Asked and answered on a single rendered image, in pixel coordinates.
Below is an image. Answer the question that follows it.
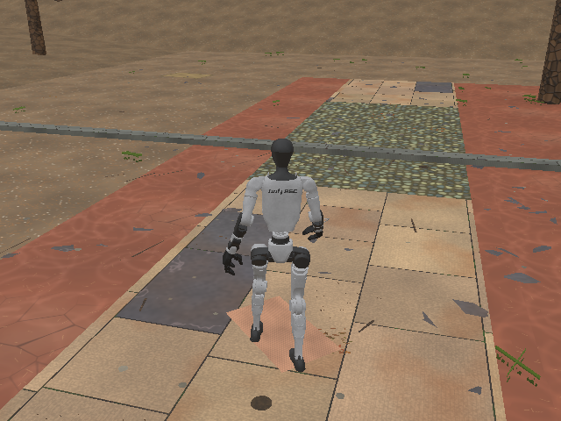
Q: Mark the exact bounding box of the right robot forearm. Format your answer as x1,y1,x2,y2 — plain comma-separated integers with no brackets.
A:
312,210,323,232

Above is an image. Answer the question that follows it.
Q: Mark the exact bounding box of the robot right upper arm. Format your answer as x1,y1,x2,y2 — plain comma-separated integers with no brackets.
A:
300,176,322,223

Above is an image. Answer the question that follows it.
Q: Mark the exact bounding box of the robot left hand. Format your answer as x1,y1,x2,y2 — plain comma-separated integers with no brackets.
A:
223,250,243,275

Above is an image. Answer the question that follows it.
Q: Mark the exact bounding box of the left robot forearm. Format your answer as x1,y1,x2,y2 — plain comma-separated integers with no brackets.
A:
226,212,247,254

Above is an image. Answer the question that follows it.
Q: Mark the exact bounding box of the left robot foot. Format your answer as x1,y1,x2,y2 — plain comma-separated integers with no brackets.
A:
250,321,263,342

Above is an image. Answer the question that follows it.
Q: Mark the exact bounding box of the robot left upper arm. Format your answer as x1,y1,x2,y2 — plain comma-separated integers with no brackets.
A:
240,176,264,226

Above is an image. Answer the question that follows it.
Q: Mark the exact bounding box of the left robot thigh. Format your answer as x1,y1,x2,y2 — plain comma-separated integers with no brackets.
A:
251,244,268,295

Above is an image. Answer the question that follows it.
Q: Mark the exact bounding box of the robot right hand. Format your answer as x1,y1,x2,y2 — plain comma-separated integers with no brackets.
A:
302,225,323,240

